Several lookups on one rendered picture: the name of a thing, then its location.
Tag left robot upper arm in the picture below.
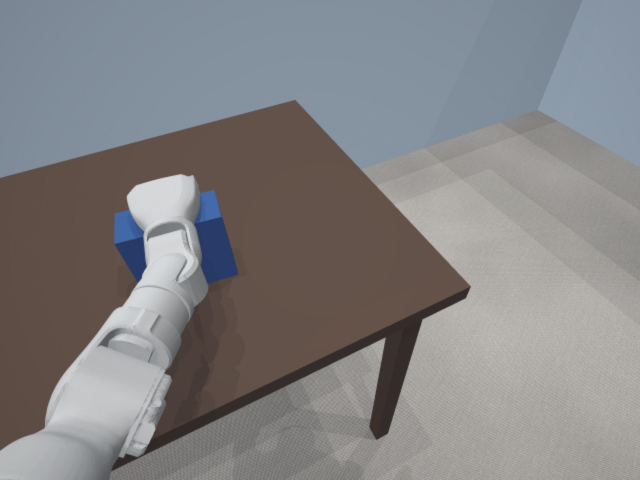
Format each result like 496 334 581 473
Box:
0 345 172 480

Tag sponge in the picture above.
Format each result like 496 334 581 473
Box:
114 190 238 284

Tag table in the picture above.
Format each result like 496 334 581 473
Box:
0 100 471 471

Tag left robot hand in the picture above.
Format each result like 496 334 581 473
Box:
127 174 200 232

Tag robot left forearm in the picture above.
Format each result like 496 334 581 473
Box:
45 217 208 427

